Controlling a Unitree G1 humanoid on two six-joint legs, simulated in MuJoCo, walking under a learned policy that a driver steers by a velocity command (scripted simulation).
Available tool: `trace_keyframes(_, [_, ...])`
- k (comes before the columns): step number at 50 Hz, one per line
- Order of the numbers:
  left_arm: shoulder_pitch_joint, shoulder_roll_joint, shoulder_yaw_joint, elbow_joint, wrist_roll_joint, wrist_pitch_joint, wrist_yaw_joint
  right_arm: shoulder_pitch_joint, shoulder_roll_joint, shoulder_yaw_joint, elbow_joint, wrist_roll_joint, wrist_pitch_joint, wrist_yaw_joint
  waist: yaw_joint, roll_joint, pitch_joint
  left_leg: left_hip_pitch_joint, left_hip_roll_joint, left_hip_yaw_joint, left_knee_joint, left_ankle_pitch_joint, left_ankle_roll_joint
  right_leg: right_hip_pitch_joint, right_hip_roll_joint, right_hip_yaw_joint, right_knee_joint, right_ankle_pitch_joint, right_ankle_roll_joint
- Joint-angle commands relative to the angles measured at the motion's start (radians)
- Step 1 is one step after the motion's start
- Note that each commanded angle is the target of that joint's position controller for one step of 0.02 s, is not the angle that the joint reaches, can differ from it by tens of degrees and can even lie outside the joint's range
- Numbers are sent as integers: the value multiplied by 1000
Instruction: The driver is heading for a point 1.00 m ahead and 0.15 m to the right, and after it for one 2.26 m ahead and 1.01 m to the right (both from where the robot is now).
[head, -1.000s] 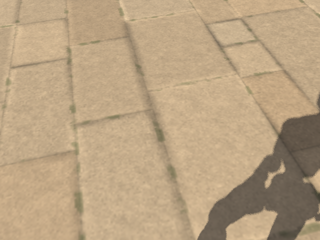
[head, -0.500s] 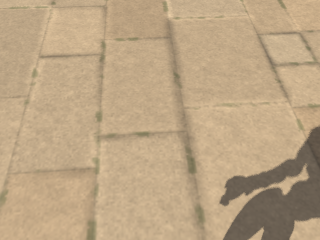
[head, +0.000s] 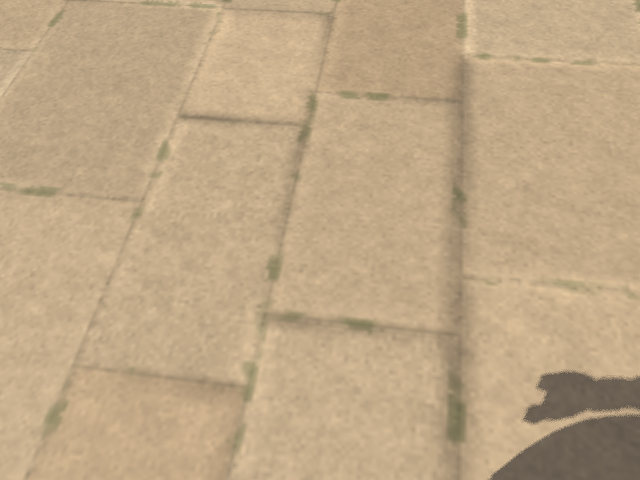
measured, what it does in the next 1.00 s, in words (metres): walks ahead: left foot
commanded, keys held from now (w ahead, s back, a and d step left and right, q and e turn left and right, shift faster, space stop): no key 0.52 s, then w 0.48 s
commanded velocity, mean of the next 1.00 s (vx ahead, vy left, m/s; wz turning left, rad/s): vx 0.16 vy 0.00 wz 0.05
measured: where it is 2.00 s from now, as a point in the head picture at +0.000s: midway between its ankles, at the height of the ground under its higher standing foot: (339, 343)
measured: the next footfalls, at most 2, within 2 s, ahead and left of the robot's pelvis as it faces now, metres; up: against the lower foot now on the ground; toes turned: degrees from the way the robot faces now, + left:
left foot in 0.24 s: +0.06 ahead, +0.12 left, +0.00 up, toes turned -2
left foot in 1.28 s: +0.50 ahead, +0.06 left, +0.00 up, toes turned +4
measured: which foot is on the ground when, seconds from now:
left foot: up 0.00-0.22, down 0.24-0.80, up 0.82-1.00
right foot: down 0.00-1.00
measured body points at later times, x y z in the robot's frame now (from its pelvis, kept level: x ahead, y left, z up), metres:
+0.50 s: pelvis +0.04 +0.02 +0.01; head +0.04 +0.02 +0.46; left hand +0.06 +0.26 -0.14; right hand +0.09 -0.22 -0.14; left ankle +0.02 +0.12 -0.74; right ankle +0.09 -0.08 -0.74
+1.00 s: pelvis +0.18 -0.03 +0.01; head +0.19 -0.04 +0.46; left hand +0.12 +0.21 -0.13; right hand +0.24 -0.27 -0.14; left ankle +0.18 +0.10 -0.66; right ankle +0.12 -0.09 -0.74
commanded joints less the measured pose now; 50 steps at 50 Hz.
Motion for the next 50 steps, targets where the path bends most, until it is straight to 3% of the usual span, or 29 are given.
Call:
trace_keyframes(1, [40,103,17,-20,8,-15,-2,182,-26,-5,11,-1,29,8,-38,-137,-201,96,22,1,-66,39,-17,91,-245,176,-128,552,-147])
trace_keyframes(3, [35,109,17,-9,11,-9,-2,142,-18,4,12,-4,41,3,-36,-156,-192,119,41,26,-197,37,-16,63,-233,164,-150,374,-141])
trace_keyframes(7, [77,144,29,14,11,24,-2,39,-25,20,8,-1,55,-3,12,-193,-154,174,59,79,-404,54,-4,28,-220,216,-209,-124,-131])
trace_keyframes(9, [78,152,33,20,6,43,0,36,-22,26,22,1,47,-8,4,-170,-126,229,56,100,-535,103,10,-1,-220,238,-203,-247,-116])
trace_keyframes(11, [113,137,29,37,3,54,5,41,-26,33,35,-4,27,-16,-5,-113,-89,328,83,53,-742,205,44,-73,-207,242,-190,-324,-49])
trace_keyframes(12, [131,112,24,35,-1,52,2,41,-61,33,30,-17,11,-23,9,-40,-86,351,196,-85,-826,183,71,-97,-175,215,-132,-310,0])
trace_keyframes(13, [162,75,19,37,-18,52,-1,-17,-103,28,31,-3,3,-23,66,89,-51,192,284,-198,-873,125,117,-28,-64,95,-91,-239,36])
trace_keyframes(14, [152,76,17,63,-12,55,-1,-48,-42,46,39,5,-9,-16,66,75,-49,54,292,-194,-905,71,115,149,-63,85,-65,-145,42])
trace_keyframes(15, [159,73,19,78,-8,54,-3,-66,-20,54,47,7,-18,-14,78,70,-48,28,248,-152,-905,46,84,214,-73,98,-77,-91,41])
trace_keyframes(18, [182,101,26,117,0,48,-6,-32,-30,51,84,16,-27,-21,69,55,-41,86,184,-86,-884,118,52,212,-106,124,-87,-55,27])
trace_keyframes(21, [182,82,20,152,-3,45,-1,6,-18,51,113,16,-26,-22,51,-12,-37,154,179,-67,-849,197,64,167,-109,129,-108,-62,28])
trace_keyframes(26, [183,68,17,196,-3,47,8,25,-8,53,150,16,-27,-25,43,-34,-46,178,175,-54,-835,246,68,182,-113,131,-110,-40,28])
trace_keyframes(27, [191,64,16,205,-3,48,8,42,-8,53,161,15,-26,-25,39,-31,-67,186,168,-53,-845,162,73,189,-100,123,-102,-109,26])
trace_keyframes(29, [187,76,25,206,2,54,6,61,-44,37,168,12,-19,-24,30,7,-39,159,162,-82,-855,-121,111,126,-46,79,-23,-341,7])
trace_keyframes(31, [144,59,26,186,11,56,-4,103,-65,25,171,11,-14,-21,3,58,41,162,235,-200,-932,-331,169,-26,-7,37,89,-416,1])
trace_keyframes(32, [124,32,21,174,19,51,-10,121,-78,17,178,10,-16,-21,-6,101,73,186,303,-276,-979,-360,204,-83,2,-8,166,-348,4])
trace_keyframes(33, [107,30,21,161,25,42,-14,123,-79,11,181,10,-21,-21,-9,111,90,201,353,-323,-1004,-331,232,-124,-27,-7,229,-295,-1])
trace_keyframes(36, [94,60,35,133,16,9,-25,118,-72,4,183,2,-46,-14,9,82,79,269,367,-291,-974,-130,245,-156,-65,9,235,-321,-17])
trace_keyframes(38, [160,42,40,150,4,-8,-29,81,-69,0,178,11,-56,-11,56,68,52,205,307,-186,-910,-10,208,27,-33,-36,95,-240,-21])
trace_keyframes(39, [255,37,46,185,-1,-13,-27,56,-63,0,171,14,-59,-10,100,45,32,113,265,-131,-840,50,183,202,-1,-49,17,-203,-20])
trace_keyframes(40, [374,66,60,224,2,-19,-18,36,-35,8,158,10,-68,-7,145,-30,-8,-9,207,-55,-696,120,150,401,-43,40,-41,-226,-28])
trace_keyframes(41, [500,172,87,246,11,-24,-6,6,44,29,115,18,-78,5,186,-287,-53,-200,62,110,-362,66,91,548,-278,430,-226,-480,-101])
trace_keyframes(42, [560,194,93,276,3,-12,-9,-18,-13,14,91,-7,-79,10,173,-305,-40,-317,32,128,-150,-86,92,535,-415,669,-297,-505,-164])
trace_keyframes(43, [451,137,76,246,9,-7,-10,-33,-26,9,95,-21,-77,16,109,-140,17,-334,104,69,-41,-22,107,446,-399,594,-277,-499,-163])
trace_keyframes(44, [366,109,68,214,9,-12,-13,-28,5,16,104,-14,-80,27,76,-79,37,-317,138,57,-25,72,110,376,-360,508,-287,-444,-146])
trace_keyframes(45, [317,98,63,197,8,-18,-12,-23,19,18,110,-8,-84,35,50,-67,35,-290,162,61,-42,143,104,342,-321,426,-308,-368,-125])
trace_keyframes(46, [305,78,54,196,4,-26,-10,-26,15,15,110,-13,-82,41,38,-77,29,-276,174,74,-62,188,91,334,-290,358,-319,-264,-112])
trace_keyframes(50, [397,58,39,243,-2,-42,-4,-85,23,15,90,-15,-59,46,40,-103,-2,-313,164,142,-98,265,50,387,-233,183,-283,189,-105])
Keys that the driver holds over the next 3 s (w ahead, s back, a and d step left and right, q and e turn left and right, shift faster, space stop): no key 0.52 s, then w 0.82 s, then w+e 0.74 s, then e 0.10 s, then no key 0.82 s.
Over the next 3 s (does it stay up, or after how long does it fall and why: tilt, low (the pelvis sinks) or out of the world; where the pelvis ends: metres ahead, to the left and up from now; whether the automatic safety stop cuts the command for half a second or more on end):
stays up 0.96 -0.11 0.01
